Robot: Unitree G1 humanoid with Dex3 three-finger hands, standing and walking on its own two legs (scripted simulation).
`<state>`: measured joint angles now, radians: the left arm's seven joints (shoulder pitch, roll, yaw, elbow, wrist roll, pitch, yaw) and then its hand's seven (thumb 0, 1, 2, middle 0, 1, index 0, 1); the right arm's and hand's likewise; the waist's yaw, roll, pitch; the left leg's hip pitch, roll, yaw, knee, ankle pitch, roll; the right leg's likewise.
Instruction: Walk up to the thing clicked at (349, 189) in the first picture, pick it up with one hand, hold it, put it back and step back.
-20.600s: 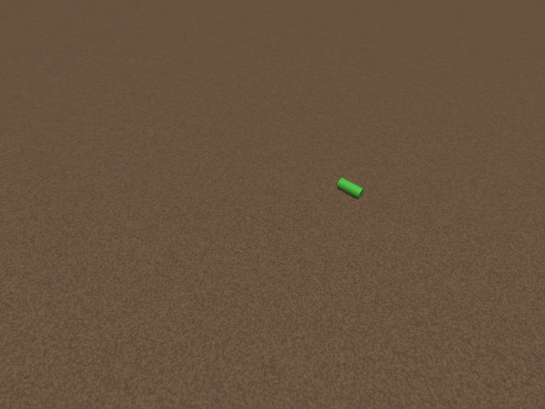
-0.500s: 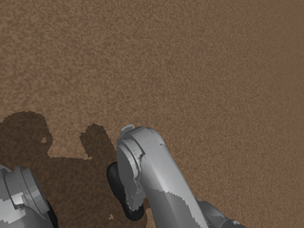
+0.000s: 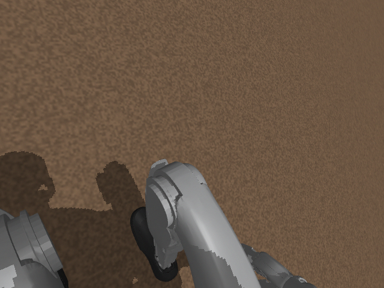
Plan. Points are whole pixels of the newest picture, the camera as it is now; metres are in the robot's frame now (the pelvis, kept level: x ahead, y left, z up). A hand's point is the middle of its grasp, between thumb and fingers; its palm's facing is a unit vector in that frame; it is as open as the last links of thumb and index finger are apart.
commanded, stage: close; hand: left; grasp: from above
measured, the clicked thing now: out of the picture +0.44 +0.35 -0.28
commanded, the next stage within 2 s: settle in 1.16 s
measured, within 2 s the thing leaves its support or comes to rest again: leaves its support in 1.54 s
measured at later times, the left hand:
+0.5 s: hand out of the picture +0.43 +0.34 -0.25, palm faces -0.42 -0.13 -0.90, open 10.0 cm
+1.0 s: hand out of the picture +0.42 +0.35 -0.25, palm faces -0.44 -0.14 -0.89, open 8.6 cm
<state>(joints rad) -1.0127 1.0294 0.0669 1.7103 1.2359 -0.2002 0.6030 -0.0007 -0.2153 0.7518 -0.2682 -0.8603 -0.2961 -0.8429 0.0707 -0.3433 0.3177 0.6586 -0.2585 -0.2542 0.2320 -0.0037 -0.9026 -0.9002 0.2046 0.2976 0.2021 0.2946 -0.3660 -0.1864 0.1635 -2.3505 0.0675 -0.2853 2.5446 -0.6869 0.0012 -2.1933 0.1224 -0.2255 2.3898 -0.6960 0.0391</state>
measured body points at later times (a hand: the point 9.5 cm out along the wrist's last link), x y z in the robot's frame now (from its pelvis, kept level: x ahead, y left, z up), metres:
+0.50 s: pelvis +0.00 +0.00 +0.00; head +0.27 +0.14 +0.33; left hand +0.44 +0.35 -0.20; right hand +0.09 -0.25 -0.06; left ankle +0.07 +0.13 -0.27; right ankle +0.11 -0.11 -0.27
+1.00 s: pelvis +0.00 +0.00 +0.00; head +0.26 +0.15 +0.33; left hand +0.44 +0.36 -0.20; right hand +0.09 -0.24 -0.06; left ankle +0.07 +0.13 -0.27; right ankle +0.11 -0.11 -0.27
